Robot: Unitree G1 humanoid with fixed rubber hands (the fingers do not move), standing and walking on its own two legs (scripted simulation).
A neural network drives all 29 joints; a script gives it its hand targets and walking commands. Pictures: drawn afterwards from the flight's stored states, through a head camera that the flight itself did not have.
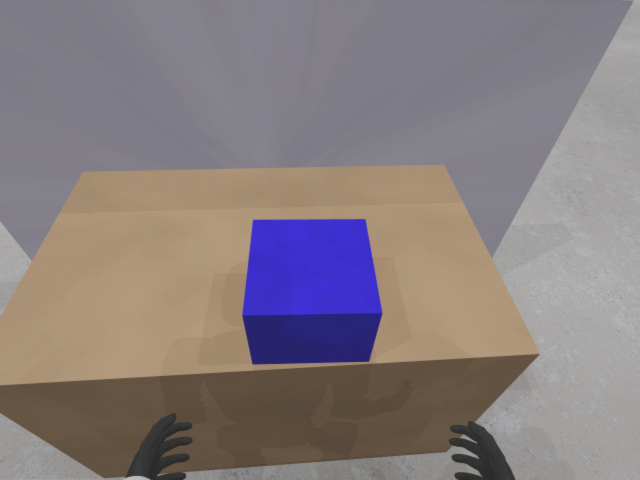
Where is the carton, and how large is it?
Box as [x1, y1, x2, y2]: [242, 219, 381, 363]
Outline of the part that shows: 253,220 242,314 252,363 368,361 381,315 381,308 365,219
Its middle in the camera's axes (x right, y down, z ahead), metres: -0.01 +0.08 +0.68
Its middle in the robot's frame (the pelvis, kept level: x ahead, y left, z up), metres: +0.45 +0.04 -0.08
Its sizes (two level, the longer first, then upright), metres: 0.203 0.200 0.155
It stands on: a pedestal, 0.62 m high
